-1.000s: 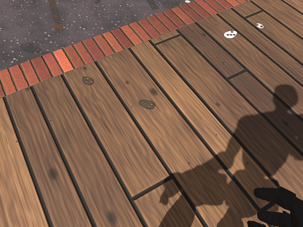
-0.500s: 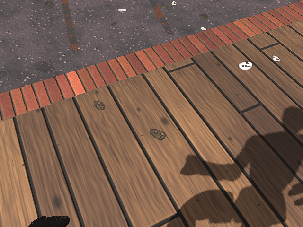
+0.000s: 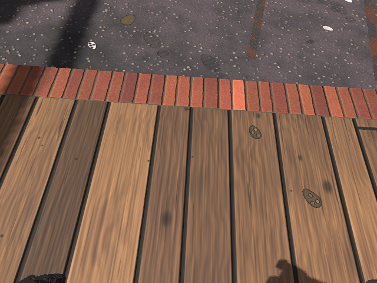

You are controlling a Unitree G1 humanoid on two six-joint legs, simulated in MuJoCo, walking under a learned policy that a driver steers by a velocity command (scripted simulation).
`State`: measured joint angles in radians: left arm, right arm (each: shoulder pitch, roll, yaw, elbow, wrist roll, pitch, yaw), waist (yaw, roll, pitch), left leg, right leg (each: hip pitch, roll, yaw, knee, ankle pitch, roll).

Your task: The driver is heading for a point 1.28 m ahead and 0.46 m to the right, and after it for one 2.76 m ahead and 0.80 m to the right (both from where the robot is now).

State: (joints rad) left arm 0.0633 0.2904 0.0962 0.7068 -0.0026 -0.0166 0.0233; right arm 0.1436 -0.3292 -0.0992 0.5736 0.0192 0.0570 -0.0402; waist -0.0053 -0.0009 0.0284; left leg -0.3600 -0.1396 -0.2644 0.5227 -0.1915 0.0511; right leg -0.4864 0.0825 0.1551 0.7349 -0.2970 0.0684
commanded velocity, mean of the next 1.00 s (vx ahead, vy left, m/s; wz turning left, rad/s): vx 0.13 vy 0.00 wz -0.56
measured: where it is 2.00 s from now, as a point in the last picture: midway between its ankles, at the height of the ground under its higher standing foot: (306, 178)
